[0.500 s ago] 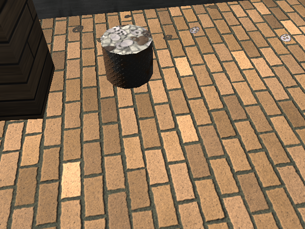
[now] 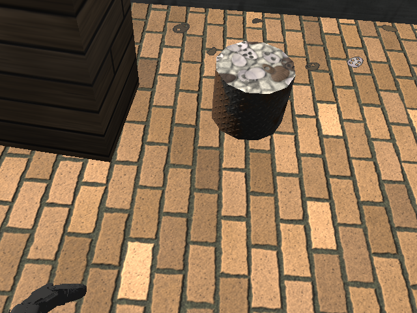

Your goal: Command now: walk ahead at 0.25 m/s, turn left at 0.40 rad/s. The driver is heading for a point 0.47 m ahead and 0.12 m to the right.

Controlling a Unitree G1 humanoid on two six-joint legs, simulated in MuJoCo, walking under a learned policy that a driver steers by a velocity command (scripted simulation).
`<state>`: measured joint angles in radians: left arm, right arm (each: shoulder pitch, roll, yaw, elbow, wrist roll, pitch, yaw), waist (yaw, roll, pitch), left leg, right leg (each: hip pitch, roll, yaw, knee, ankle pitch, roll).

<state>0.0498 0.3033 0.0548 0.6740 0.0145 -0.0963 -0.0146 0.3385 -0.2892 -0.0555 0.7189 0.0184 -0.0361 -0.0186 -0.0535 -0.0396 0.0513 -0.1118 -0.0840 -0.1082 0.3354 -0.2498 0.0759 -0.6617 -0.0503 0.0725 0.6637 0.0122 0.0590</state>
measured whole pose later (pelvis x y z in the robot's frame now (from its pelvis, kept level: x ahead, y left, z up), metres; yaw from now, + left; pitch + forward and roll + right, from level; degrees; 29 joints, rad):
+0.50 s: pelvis +0.15 -0.01 -0.01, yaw -8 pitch +1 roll +0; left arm 0.17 0.30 0.08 0.71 -0.01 0.02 0.01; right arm 0.16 -0.29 -0.05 0.69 0.00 0.01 -0.04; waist 0.04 -0.01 0.07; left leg -0.39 -0.02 -0.12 0.68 -0.35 -0.06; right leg -0.38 0.11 0.16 0.45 -0.07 -0.04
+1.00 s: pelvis +0.15 -0.01 -0.02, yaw -26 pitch +1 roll +0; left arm 0.15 0.30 0.08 0.61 -0.02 0.07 -0.01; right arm 0.17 -0.31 -0.08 0.69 0.00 0.01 -0.02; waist -0.02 0.03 0.06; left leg -0.31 0.12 0.13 0.64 -0.37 -0.05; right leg -0.28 0.01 -0.02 0.56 -0.28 -0.02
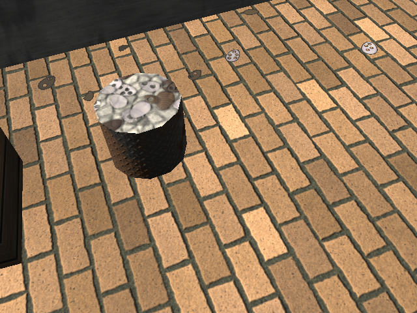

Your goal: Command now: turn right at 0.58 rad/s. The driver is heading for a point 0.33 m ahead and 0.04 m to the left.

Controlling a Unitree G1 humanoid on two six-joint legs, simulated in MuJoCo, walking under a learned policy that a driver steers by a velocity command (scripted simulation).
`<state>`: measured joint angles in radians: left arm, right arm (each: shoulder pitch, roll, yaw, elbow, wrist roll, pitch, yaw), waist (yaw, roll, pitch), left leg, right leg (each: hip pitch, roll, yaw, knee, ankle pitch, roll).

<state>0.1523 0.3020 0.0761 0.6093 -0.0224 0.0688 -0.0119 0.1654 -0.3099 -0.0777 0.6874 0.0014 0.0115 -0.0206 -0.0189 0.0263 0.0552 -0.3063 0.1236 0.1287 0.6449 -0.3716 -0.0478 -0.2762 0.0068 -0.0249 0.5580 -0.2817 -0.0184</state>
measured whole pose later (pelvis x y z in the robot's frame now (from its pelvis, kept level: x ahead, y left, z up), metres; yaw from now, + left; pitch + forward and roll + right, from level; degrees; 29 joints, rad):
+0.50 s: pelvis +0.03 +0.01 +0.00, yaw -2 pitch +1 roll +0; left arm 0.20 0.28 0.04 0.72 0.00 -0.02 0.00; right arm 0.30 -0.28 -0.05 0.75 0.02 -0.05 0.01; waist -0.01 -0.04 -0.02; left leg -0.22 -0.02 0.02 0.54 -0.33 0.05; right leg -0.28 0.03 0.02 0.67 -0.42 -0.03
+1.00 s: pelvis +0.22 -0.02 +0.00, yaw +10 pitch +1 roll -1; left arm 0.08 0.25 0.04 0.73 0.01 -0.07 -0.04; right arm 0.32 -0.31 -0.05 0.74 0.01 0.01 -0.04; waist -0.03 0.03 0.06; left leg -0.36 -0.02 -0.11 1.10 -0.53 -0.05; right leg -0.37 0.04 -0.02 0.47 -0.11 -0.04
